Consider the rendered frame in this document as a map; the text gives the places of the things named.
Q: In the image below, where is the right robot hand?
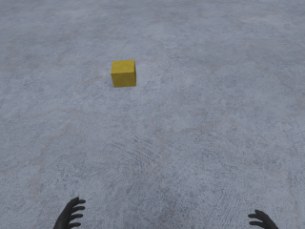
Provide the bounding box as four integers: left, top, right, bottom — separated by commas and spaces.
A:
248, 209, 278, 229

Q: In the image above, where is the carton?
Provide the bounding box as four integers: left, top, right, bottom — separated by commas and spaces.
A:
111, 59, 136, 88

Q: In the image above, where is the left robot hand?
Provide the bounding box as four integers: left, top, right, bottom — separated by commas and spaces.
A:
53, 197, 86, 229

